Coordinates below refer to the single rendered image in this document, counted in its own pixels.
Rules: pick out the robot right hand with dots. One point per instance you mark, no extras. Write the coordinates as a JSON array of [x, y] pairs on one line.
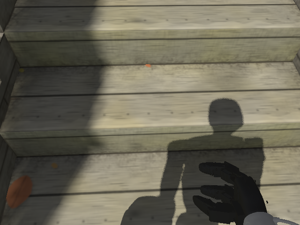
[[238, 202]]

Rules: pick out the right robot forearm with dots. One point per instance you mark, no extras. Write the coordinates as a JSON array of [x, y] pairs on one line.
[[259, 218]]

